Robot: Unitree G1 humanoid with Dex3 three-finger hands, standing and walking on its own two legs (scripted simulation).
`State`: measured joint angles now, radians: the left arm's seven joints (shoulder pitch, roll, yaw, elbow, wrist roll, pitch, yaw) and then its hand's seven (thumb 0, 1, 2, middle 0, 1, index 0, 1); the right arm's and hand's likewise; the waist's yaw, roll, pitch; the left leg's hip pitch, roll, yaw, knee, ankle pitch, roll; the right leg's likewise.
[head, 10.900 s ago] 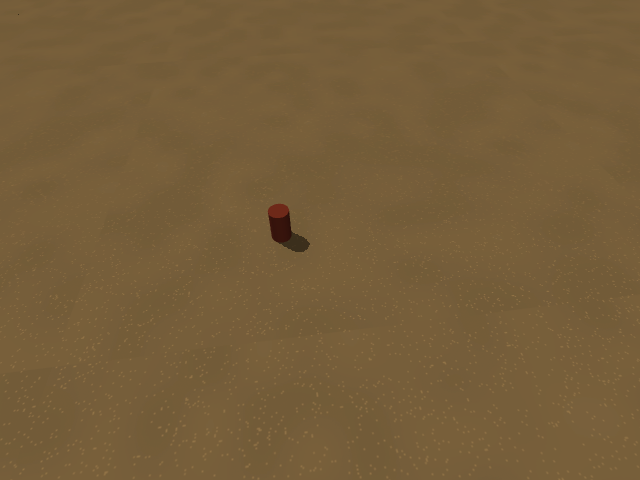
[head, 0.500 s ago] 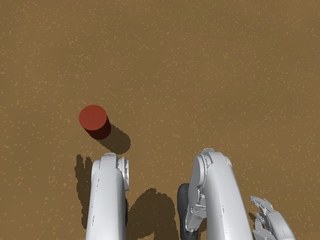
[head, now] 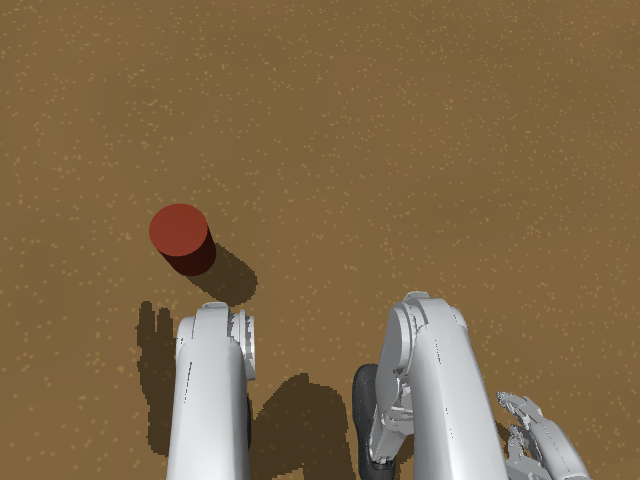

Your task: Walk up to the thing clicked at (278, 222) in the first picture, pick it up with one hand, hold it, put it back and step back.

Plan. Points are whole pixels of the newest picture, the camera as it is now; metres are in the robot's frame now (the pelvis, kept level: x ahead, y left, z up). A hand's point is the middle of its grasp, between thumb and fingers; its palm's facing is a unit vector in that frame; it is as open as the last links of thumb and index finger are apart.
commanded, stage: approach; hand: left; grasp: from the side
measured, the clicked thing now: (186, 242) +0.46 +0.22 -0.30
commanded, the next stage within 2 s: close in in 0.44 s
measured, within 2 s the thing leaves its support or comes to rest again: neither
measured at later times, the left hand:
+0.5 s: hand (96, 249) +0.41 +0.32 -0.19, palm faces +0.09 -0.99 +0.05, open 17.5 cm
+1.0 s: hand (165, 255) +0.42 +0.24 -0.25, palm faces +0.09 -1.00 +0.03, open 17.7 cm
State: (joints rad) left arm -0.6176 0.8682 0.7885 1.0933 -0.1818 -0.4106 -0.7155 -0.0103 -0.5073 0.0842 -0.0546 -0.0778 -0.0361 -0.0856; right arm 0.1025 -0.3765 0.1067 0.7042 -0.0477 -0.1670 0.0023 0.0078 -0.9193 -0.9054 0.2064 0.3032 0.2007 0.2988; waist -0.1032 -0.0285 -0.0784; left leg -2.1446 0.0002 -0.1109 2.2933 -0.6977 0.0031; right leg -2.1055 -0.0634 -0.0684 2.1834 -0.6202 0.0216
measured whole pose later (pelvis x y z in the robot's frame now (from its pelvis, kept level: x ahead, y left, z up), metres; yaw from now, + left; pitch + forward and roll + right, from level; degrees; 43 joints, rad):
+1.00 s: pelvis -0.02 +0.02 -0.09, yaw -9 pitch +13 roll -17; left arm -0.61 0.79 0.53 1.44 -0.15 -1.08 -0.25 -0.01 -0.61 0.02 -0.06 -0.08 -0.06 -0.07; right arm -0.15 -0.39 0.47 0.58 -0.33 -0.05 0.13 0.00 -0.95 -0.91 0.21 0.30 0.20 0.30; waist -0.25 -0.24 0.27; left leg -2.21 0.00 -0.32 2.65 -0.70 0.01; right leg -2.07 0.00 -0.22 2.36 -0.54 0.06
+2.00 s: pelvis -0.02 +0.02 -0.08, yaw -11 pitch +12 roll -20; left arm -0.70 0.89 0.45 1.55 -0.05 -1.18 0.05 -0.01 -0.23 0.60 -0.56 -0.74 -0.58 -0.74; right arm -0.18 -0.38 0.55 0.55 -0.39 0.01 0.16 0.00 -0.90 -0.90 0.21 0.30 0.20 0.30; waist -0.28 -0.29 0.32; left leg -2.19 0.00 -0.38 2.66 -0.72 0.02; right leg -2.04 0.03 -0.27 2.32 -0.53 0.08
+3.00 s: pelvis -0.01 +0.01 -0.05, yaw -4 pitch +25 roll -13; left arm -0.56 0.55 0.36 0.93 -0.10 -0.71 -0.11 -0.01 -0.55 0.99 -0.60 -0.94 -0.62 -0.95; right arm 0.02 -0.32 0.20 0.63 -0.16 0.05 0.13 0.00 -0.91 -0.90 0.21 0.30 0.20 0.30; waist -0.16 -0.07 0.03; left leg -2.24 0.00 -0.19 2.48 -0.69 0.02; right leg -2.14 -0.04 -0.13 2.29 -0.59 0.04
